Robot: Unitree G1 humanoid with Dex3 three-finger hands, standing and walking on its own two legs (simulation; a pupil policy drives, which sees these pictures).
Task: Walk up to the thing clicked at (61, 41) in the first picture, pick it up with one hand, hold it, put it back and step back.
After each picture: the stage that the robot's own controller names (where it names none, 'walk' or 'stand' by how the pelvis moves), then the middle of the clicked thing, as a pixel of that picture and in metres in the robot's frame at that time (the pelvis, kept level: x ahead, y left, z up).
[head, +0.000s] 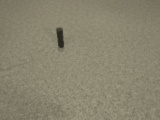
stand; (60, 38) +1.37 +0.23 -0.66
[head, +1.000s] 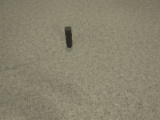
walk; (68, 37) +1.25 +0.21 -0.65
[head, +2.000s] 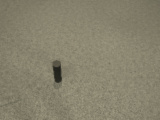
walk; (57, 72) +0.82 +0.19 -0.63
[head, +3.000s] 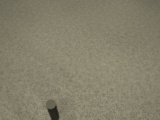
walk; (53, 111) +0.52 +0.21 -0.64
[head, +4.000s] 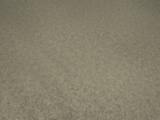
stand; out of the picture +0.38 +0.18 -0.65
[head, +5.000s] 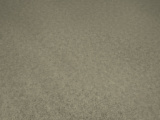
stand; out of the picture +0.34 +0.17 -0.65
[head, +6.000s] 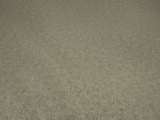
stand; out of the picture +0.36 +0.17 -0.66
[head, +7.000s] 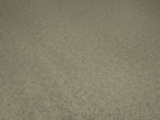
stand; out of the picture +0.37 +0.19 -0.66
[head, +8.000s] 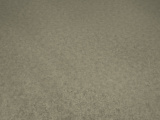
stand; out of the picture +0.36 +0.19 -0.66
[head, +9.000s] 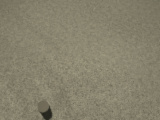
go down; (45, 111) +0.38 +0.20 -0.60
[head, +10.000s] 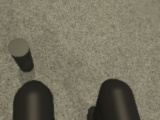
go down; (23, 58) +0.44 +0.22 -0.25
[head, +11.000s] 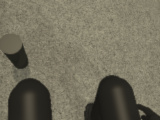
close in; (16, 54) +0.44 +0.23 -0.24
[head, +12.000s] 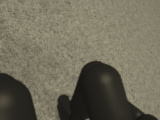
close; out of the picture +0.42 +0.27 -0.16
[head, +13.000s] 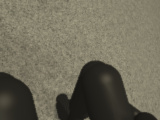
lift; out of the picture +0.41 +0.27 -0.16
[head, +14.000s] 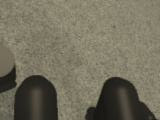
lift; (2, 70) +0.32 +0.26 -0.06
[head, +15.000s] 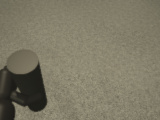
hold; (31, 86) +0.31 +0.16 +0.07
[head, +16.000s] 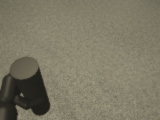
hold; (34, 90) +0.30 +0.16 +0.03
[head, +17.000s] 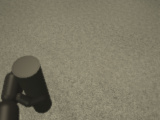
crouch; (36, 89) +0.31 +0.16 +0.03
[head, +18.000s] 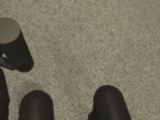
crouch; (17, 51) +0.43 +0.18 -0.05
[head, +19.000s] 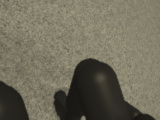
lower; out of the picture +0.42 +0.27 -0.17
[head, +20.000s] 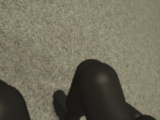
lower; out of the picture +0.43 +0.28 -0.16
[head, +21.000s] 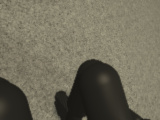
lower; out of the picture +0.42 +0.28 -0.16
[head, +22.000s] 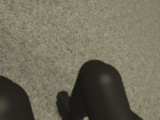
lower; out of the picture +0.41 +0.28 -0.16
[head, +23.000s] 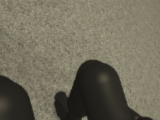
loosen; out of the picture +0.41 +0.26 -0.16
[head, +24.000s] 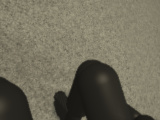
withdraw; out of the picture +0.40 +0.26 -0.16
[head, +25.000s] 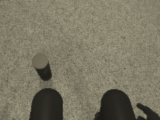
walk; (43, 69) +0.44 +0.19 -0.34
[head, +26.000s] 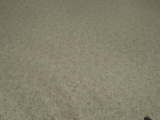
stand; out of the picture +0.36 +0.16 -0.59
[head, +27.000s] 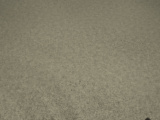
stand; out of the picture +0.37 +0.17 -0.60
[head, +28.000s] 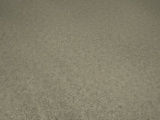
stand; out of the picture +0.38 +0.15 -0.64
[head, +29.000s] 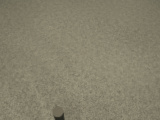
walk; (59, 117) +0.41 +0.14 -0.63
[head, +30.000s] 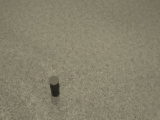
walk; (54, 87) +0.58 +0.15 -0.64
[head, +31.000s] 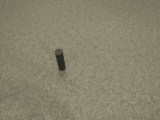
walk; (60, 60) +0.90 +0.24 -0.63
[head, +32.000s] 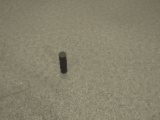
stand; (63, 63) +0.98 +0.17 -0.64
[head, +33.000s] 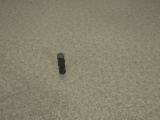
stand; (61, 64) +1.01 +0.19 -0.66
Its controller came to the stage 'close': yes
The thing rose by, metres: 0.68
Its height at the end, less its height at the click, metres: +0.00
